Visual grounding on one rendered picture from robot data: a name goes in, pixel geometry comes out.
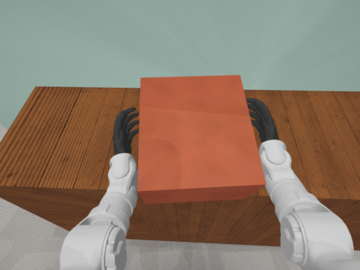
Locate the pedestal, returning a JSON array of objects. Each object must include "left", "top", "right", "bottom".
[{"left": 0, "top": 87, "right": 360, "bottom": 250}]

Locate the right robot forearm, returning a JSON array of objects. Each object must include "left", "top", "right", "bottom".
[{"left": 259, "top": 139, "right": 354, "bottom": 255}]

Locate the left robot forearm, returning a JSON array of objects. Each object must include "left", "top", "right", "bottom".
[{"left": 60, "top": 153, "right": 138, "bottom": 263}]

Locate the robot left upper arm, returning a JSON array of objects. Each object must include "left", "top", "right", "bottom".
[{"left": 60, "top": 224, "right": 127, "bottom": 270}]

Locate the carton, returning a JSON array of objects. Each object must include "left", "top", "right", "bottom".
[{"left": 137, "top": 75, "right": 266, "bottom": 204}]

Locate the robot right upper arm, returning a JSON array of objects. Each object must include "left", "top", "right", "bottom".
[{"left": 280, "top": 212, "right": 360, "bottom": 270}]

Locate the robot left hand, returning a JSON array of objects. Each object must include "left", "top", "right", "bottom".
[{"left": 113, "top": 107, "right": 140, "bottom": 156}]

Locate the robot right hand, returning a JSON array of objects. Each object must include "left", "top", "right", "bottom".
[{"left": 246, "top": 98, "right": 279, "bottom": 143}]

